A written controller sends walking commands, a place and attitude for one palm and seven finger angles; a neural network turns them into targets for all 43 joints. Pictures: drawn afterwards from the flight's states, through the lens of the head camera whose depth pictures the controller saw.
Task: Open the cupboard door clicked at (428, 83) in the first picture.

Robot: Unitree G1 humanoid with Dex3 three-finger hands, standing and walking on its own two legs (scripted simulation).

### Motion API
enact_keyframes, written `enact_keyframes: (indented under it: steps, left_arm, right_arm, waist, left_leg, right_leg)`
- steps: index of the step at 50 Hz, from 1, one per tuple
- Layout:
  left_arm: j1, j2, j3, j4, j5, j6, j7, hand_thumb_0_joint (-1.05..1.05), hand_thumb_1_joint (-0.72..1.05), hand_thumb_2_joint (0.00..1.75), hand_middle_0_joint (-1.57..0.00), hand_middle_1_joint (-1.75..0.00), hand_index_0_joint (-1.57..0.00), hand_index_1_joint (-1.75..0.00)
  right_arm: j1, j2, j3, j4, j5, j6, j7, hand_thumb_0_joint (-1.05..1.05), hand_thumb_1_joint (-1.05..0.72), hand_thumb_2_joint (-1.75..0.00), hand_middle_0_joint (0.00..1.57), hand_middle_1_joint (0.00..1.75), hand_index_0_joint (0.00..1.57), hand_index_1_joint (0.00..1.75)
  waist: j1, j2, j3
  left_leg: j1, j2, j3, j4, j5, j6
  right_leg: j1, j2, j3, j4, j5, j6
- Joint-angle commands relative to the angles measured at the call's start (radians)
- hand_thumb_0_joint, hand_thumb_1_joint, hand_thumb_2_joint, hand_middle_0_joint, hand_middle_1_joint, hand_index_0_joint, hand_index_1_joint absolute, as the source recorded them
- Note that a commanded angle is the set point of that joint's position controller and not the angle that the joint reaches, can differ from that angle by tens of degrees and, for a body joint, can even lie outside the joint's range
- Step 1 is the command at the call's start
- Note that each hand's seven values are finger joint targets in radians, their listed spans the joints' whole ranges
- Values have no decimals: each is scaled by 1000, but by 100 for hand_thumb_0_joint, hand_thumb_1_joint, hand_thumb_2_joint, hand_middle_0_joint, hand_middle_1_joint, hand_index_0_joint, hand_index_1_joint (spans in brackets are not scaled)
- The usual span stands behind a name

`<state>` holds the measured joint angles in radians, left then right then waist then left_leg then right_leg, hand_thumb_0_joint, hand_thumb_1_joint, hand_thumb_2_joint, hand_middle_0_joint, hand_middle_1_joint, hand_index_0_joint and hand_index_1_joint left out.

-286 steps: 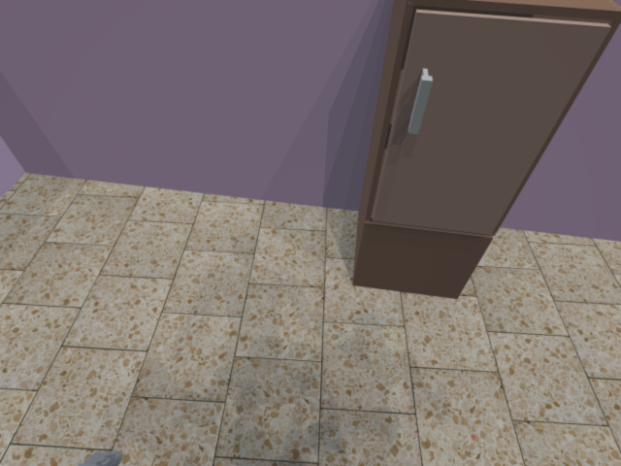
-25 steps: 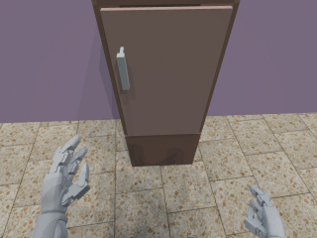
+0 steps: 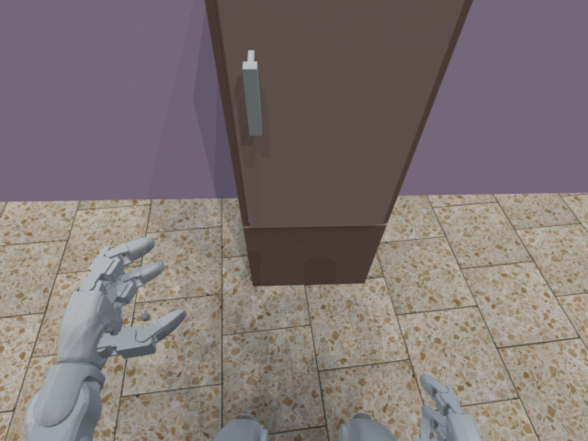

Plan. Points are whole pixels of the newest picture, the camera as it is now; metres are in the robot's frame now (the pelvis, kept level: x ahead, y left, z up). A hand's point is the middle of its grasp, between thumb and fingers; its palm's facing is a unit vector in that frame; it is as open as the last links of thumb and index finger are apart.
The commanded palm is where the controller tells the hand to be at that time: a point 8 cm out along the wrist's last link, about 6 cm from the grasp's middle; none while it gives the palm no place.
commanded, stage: raise the hand with hooked fingers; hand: left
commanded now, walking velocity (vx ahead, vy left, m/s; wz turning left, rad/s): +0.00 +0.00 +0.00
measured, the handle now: (253, 94) +0.63 +0.11 +0.11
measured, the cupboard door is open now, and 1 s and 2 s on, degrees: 0 0 0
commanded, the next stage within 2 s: move the hooked fingers beside the handle in 1.32 s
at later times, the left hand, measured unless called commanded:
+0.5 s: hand (101, 262) +0.30 +0.25 +0.10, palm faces +0.12 -0.99 -0.06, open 13.5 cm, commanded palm +0.27 +0.30 +0.10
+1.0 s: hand (90, 216) +0.34 +0.27 +0.14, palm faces +0.11 -0.99 -0.03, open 14.0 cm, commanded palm +0.30 +0.31 +0.13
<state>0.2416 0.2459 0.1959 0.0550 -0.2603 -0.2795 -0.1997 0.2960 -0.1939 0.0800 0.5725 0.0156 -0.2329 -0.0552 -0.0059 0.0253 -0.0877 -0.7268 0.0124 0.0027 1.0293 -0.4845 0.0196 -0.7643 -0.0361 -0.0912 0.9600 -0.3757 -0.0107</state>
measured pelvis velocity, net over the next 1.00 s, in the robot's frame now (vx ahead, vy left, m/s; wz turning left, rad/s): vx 0.04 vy -0.01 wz -0.01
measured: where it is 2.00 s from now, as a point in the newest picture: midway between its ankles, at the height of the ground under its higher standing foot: outside the picture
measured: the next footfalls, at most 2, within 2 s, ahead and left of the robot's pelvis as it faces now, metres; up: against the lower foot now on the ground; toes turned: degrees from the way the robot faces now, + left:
none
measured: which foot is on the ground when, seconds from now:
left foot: down 0.00-1.00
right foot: down 0.00-1.00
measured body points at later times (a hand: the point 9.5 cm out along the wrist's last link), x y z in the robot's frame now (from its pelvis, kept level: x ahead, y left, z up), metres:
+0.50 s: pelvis +0.03 +0.01 +0.03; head +0.07 +0.01 +0.47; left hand +0.29 +0.30 +0.10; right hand +0.22 -0.22 -0.04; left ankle +0.02 +0.10 -0.67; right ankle +0.06 -0.12 -0.67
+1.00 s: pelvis +0.04 -0.01 +0.04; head +0.07 -0.01 +0.49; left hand +0.33 +0.32 +0.14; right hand +0.19 -0.26 -0.05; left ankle +0.02 +0.10 -0.67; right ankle +0.06 -0.12 -0.67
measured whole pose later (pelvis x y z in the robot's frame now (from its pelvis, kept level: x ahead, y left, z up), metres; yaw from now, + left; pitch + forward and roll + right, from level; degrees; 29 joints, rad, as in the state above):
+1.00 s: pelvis +0.04 -0.01 +0.04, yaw +0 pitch +6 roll -1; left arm -0.10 0.39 0.44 0.41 -0.33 -0.19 -0.42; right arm 0.29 -0.29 0.04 0.61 0.04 -0.21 -0.08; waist 0.01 0.03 -0.06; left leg -0.43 0.02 0.02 0.72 -0.41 0.01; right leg -0.48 -0.02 -0.08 0.69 -0.31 -0.02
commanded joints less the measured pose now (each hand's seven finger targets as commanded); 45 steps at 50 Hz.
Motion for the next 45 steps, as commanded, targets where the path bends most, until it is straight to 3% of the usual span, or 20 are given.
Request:
enact_keyframes:
  steps: [1, 4, 6, 8, 10, 12, 14, 15, 19, 21, 26, 32, 34, 39, 41, 45]
  left_arm:
    - [-71, 129, 98, -215, -14, -102, 33, 0, -3, 50, -27, -90, -27, -90]
    - [-81, 139, 99, -183, -13, -121, 20, 0, -10, 47, -27, -94, -27, -94]
    - [-107, 148, 112, -186, -21, -125, 4, 0, -15, 45, -27, -98, -27, -98]
    - [-118, 156, 117, -188, -23, -118, -8, 0, -20, 43, -28, -100, -28, -100]
    - [-147, 179, 135, -196, -27, -112, -15, 0, -24, 41, -28, -103, -28, -103]
    - [-163, 190, 143, -202, -27, -107, -18, 0, -29, 39, -29, -107, -29, -107]
    - [-175, 215, 165, -188, -31, -96, -20, 0, -34, 37, -29, -110, -29, -110]
    - [-188, 199, 156, -177, -34, -90, -26, 0, -36, 36, -29, -111, -29, -111]
    - [-239, 233, 185, -115, -44, -56, -55, 0, -45, 32, -30, -117, -30, -117]
    - [-265, 249, 204, -105, -50, -42, -75, 0, -50, 30, -30, -120, -30, -120]
    - [-346, 274, 228, -64, -65, -15, -118, 0, -50, 30, -30, -120, -30, -120]
    - [-437, 318, 266, 43, -77, 5, -160, 0, -50, 30, -30, -120, -30, -120]
    - [-492, 364, 294, 43, -79, 6, -173, 0, -50, 30, -30, -120, -30, -120]
    - [-524, 407, 337, 121, -90, 15, -199, 0, -50, 30, -30, -120, -30, -120]
    - [-561, 412, 336, 129, -89, 17, -209, 0, -50, 30, -30, -120, -30, -120]
    - [-515, 368, 303, 175, -94, 29, -226, 0, -50, 30, -30, -120, -30, -120]
  right_arm:
    - [-96, -178, -96, -175, 0, -81, -12, 0, -90, -90, 20, 30, 20, 30]
    - [-85, -192, -100, -164, 1, -85, -11, 0, -90, -90, 20, 30, 20, 30]
    - [-75, -199, -106, -159, 5, -86, -13, 0, -90, -90, 20, 30, 20, 30]
    - [-72, -200, -108, -157, 8, -88, -16, 0, -90, -90, 20, 30, 20, 30]
    - [-67, -202, -108, -151, 9, -86, -20, 0, -90, -90, 20, 30, 20, 30]
    - [-66, -199, -106, -146, 11, -87, -21, 0, -90, -90, 20, 30, 20, 30]
    - [-58, -204, -105, -140, 8, -83, -24, 0, -90, -90, 20, 30, 20, 30]
    - [-63, -200, -104, -138, 11, -81, -22, 0, -90, -90, 20, 30, 20, 30]
    - [-62, -205, -98, -131, 15, -69, -27, 0, -90, -90, 20, 30, 20, 30]
    - [-62, -202, -98, -129, 17, -66, -29, 0, -90, -90, 20, 30, 20, 30]
    - [-63, -201, -93, -115, 20, -58, -33, 0, -90, -90, 20, 30, 20, 30]
    - [-69, -206, -87, -103, 23, -47, -39, 0, -90, -90, 20, 30, 20, 30]
    - [-70, -211, -83, -102, 19, -46, -42, 0, -90, -90, 20, 30, 20, 30]
    - [-67, -214, -82, -100, 20, -39, -46, 0, -90, -90, 20, 30, 20, 30]
    - [-65, -213, -84, -96, 23, -35, -47, 0, -90, -90, 20, 30, 20, 30]
    - [-62, -215, -87, -109, 26, -33, -38, 0, -90, -90, 20, 30, 20, 30]
  waist:
    - [24, -3, -185]
    - [14, -14, -157]
    - [12, 2, -177]
    - [13, 41, -185]
    - [13, 41, -201]
    - [18, 89, -205]
    - [17, 51, -201]
    - [13, 66, -194]
    - [15, 58, -178]
    - [20, 66, -206]
    - [16, 63, -217]
    - [14, 20, -194]
    - [21, 60, -214]
    - [24, 27, -204]
    - [22, 49, -207]
    - [28, 30, -180]
  left_leg:
    - [62, -14, -52, -253, 139, -12]
    - [66, -11, -54, -262, 139, -13]
    - [87, -13, -48, -267, 150, -14]
    - [116, -13, -44, -274, 178, -17]
    - [144, -12, -48, -282, 225, -19]
    - [175, -11, -47, -293, 261, -26]
    - [192, -8, -55, -295, 320, -28]
    - [204, -9, -47, -299, 321, -27]
    - [226, -9, -50, -318, 356, -30]
    - [254, -10, -43, -324, 400, -32]
    - [297, -9, -40, -334, 469, -32]
    - [299, -13, -36, -364, 428, -22]
    - [321, -15, -35, -368, 447, -22]
    - [318, -18, -27, -384, 434, -12]
    - [329, -17, -21, -395, 436, -11]
    - [325, -20, -16, -403, 423, -8]
  right_leg:
    - [206, 39, 13, -150, -25, -12]
    - [197, 42, 11, -157, -21, -15]
    - [212, 38, 15, -167, -6, -13]
    - [225, 37, 16, -173, 24, -14]
    - [255, 39, 16, -177, 71, -16]
    - [267, 39, 13, -182, 100, -18]
    - [288, 45, 8, -183, 153, -19]
    - [286, 43, 9, -191, 163, -16]
    - [318, 48, 8, -211, 203, -19]
    - [350, 44, 12, -221, 250, -16]
    - [386, 45, 16, -246, 320, -13]
    - [421, 45, 23, -282, 317, -14]
    - [444, 44, 30, -285, 335, -20]
    - [478, 43, 41, -311, 349, -17]
    - [485, 40, 43, -320, 356, -16]
    - [477, 40, 43, -328, 351, -17]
